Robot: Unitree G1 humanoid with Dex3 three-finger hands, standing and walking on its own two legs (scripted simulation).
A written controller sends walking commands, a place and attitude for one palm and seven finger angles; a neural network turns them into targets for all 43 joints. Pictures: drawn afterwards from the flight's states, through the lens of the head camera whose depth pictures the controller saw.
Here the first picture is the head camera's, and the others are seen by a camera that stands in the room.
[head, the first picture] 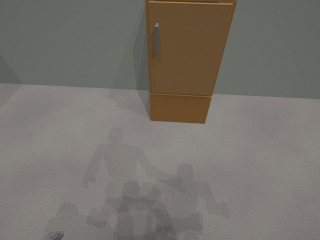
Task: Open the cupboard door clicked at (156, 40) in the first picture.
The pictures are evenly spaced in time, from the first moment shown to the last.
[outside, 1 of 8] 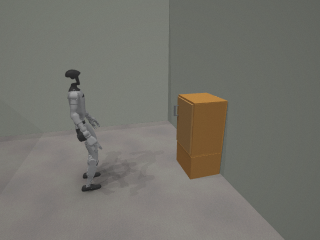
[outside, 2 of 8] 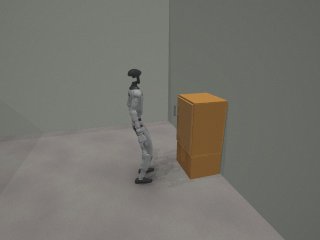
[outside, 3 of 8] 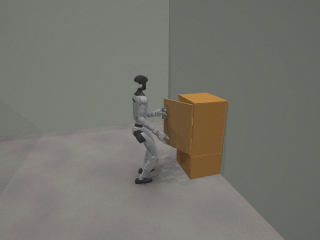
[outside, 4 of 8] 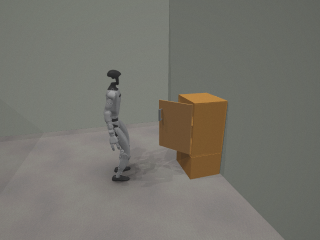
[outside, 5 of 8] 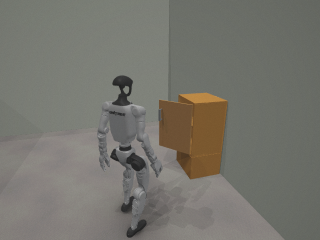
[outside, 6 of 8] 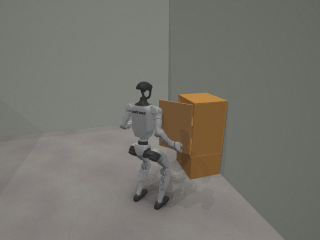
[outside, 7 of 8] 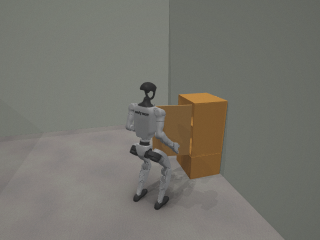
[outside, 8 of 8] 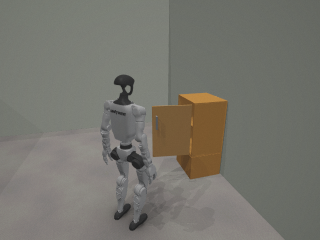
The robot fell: no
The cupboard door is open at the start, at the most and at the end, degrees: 0 81 81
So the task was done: yes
